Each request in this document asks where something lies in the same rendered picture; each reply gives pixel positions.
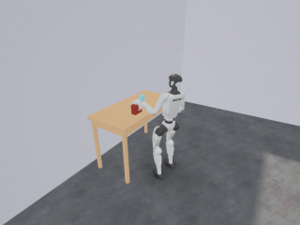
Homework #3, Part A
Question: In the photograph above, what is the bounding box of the right robot upper arm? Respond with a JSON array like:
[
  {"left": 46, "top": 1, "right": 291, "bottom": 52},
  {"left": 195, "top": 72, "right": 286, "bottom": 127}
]
[{"left": 179, "top": 91, "right": 186, "bottom": 112}]

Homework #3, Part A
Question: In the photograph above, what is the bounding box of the table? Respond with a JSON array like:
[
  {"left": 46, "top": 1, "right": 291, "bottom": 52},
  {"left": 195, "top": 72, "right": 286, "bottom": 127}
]
[{"left": 87, "top": 90, "right": 162, "bottom": 184}]

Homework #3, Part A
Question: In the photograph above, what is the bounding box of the sponge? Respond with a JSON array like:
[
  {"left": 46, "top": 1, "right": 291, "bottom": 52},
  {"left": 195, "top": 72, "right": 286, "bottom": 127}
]
[{"left": 130, "top": 104, "right": 143, "bottom": 115}]

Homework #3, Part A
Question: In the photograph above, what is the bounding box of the robot right foot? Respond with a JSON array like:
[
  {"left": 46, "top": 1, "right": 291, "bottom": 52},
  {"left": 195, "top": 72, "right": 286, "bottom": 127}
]
[{"left": 164, "top": 158, "right": 174, "bottom": 169}]

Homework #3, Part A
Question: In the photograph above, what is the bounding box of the robot left thigh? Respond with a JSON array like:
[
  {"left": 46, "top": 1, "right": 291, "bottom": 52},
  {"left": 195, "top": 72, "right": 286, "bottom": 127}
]
[{"left": 152, "top": 126, "right": 165, "bottom": 156}]

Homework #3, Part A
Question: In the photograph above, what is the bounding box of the robot left hand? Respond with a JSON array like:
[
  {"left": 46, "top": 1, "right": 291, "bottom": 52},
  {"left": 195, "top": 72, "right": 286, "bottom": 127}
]
[{"left": 130, "top": 99, "right": 142, "bottom": 111}]

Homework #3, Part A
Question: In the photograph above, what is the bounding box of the left robot upper arm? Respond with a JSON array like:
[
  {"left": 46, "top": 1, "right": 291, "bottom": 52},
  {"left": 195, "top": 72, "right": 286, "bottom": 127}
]
[{"left": 151, "top": 93, "right": 169, "bottom": 116}]

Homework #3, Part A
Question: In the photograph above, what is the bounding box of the robot left forearm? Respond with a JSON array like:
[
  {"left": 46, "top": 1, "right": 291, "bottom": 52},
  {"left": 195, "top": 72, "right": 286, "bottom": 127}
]
[{"left": 139, "top": 101, "right": 155, "bottom": 113}]

